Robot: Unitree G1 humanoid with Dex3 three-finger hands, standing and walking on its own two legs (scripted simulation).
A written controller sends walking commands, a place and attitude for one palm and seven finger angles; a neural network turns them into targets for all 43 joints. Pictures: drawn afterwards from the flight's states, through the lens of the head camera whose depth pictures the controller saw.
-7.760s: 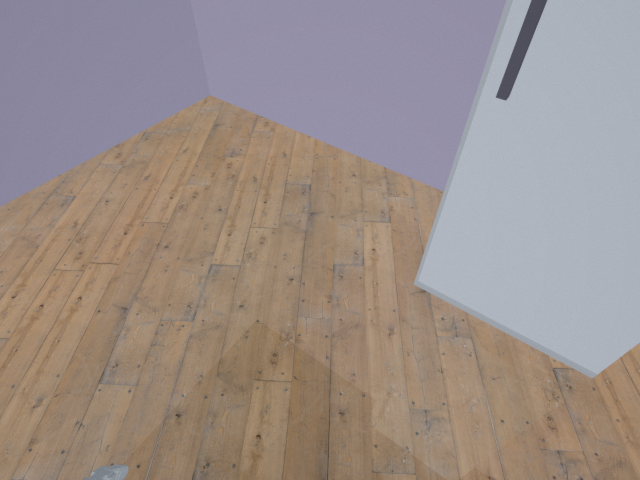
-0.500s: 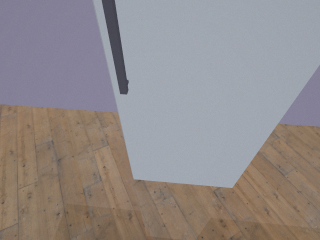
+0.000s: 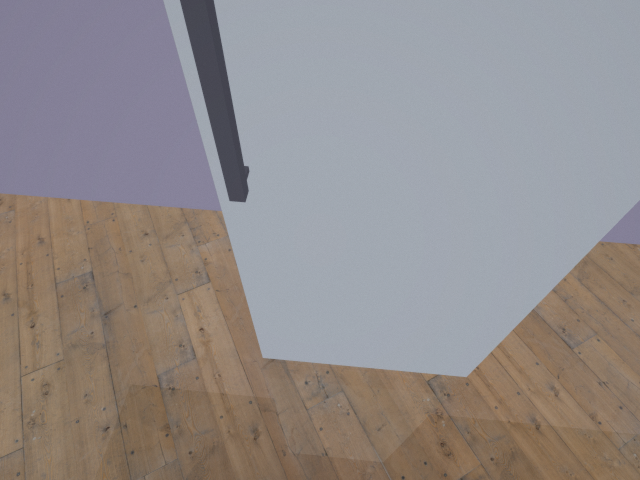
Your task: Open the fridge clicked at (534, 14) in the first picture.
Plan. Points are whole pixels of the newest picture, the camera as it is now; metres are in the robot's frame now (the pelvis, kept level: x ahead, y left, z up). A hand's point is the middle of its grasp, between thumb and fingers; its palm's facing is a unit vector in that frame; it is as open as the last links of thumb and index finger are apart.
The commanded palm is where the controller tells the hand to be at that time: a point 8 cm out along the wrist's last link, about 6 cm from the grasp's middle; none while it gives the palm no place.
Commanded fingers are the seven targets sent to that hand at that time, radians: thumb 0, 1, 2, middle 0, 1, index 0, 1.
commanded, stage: come to a stop and stand still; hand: left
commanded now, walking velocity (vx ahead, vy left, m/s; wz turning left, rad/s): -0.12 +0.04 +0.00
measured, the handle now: (217, 61) +0.47 +0.14 +0.26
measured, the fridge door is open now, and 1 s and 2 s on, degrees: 0 0 0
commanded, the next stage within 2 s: look again from close up in 1.52 s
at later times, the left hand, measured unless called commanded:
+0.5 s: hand out of the picture +0.00 +0.21 -0.16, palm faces -0.01 -0.97 -0.25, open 7.4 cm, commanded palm none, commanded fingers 0.00 0.90 0.90 -0.20 -0.30 -0.20 -0.30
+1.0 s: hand out of the picture -0.09 +0.20 -0.17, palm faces -0.04 -0.98 -0.20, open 7.4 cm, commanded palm none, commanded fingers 0.00 0.90 0.90 -0.20 -0.30 -0.20 -0.30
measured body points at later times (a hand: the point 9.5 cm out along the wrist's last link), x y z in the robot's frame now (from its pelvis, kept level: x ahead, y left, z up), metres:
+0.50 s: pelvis -0.06 +0.03 +0.00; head -0.07 +0.02 +0.45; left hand +0.00 +0.27 -0.14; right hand +0.03 -0.20 -0.15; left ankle -0.04 +0.12 -0.73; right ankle -0.06 -0.11 -0.73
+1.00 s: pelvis -0.08 +0.03 +0.00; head -0.07 +0.02 +0.45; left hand -0.09 +0.25 -0.15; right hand -0.13 -0.19 -0.16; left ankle -0.04 +0.12 -0.73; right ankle -0.06 -0.10 -0.73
